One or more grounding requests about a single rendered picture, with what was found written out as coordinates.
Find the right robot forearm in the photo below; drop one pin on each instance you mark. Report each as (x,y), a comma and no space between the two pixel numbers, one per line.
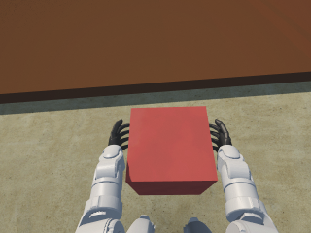
(241,197)

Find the robot right shin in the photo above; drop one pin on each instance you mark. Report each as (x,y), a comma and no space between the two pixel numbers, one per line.
(192,219)

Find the right robot upper arm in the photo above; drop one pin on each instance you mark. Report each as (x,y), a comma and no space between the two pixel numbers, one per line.
(242,226)

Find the carton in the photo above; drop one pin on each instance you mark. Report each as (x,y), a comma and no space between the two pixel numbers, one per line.
(170,151)

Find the left robot forearm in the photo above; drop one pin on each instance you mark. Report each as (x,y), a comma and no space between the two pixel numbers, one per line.
(105,197)

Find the left robot hand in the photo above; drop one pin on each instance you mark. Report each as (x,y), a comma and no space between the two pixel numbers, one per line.
(116,134)

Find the robot left thigh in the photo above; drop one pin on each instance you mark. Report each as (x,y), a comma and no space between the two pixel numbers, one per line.
(141,225)

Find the left robot upper arm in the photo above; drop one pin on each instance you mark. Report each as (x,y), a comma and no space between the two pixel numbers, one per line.
(109,225)

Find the right robot hand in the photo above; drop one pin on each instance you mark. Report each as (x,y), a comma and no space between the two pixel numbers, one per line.
(222,135)

